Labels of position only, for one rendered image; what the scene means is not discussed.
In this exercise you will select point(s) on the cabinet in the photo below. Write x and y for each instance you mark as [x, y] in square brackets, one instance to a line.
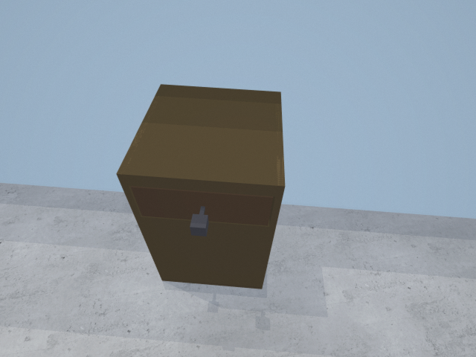
[213, 140]

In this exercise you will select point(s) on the handle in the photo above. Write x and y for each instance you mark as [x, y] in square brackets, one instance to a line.
[199, 223]

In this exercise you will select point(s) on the drawer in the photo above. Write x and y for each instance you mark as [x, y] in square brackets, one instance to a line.
[220, 207]

